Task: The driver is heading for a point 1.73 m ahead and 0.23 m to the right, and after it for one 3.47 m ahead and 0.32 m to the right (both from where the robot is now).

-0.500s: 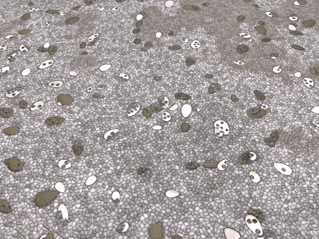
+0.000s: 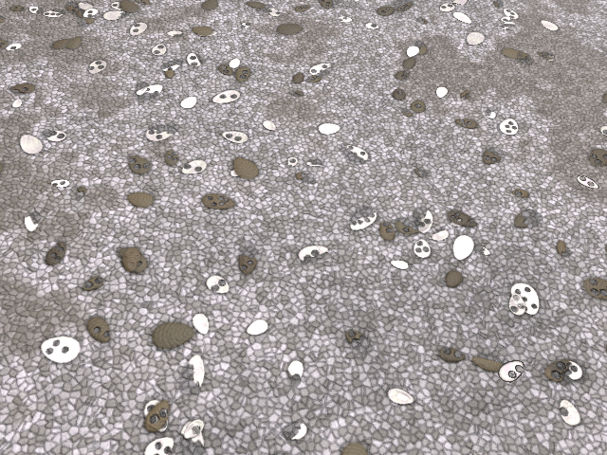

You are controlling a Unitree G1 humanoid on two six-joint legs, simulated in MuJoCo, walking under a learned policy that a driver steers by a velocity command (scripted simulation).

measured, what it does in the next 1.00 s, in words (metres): walks ahead, turning right: right foot, then left foot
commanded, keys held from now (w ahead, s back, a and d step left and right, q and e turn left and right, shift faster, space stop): no key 0.26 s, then e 0.20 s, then w+e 0.48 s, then w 0.06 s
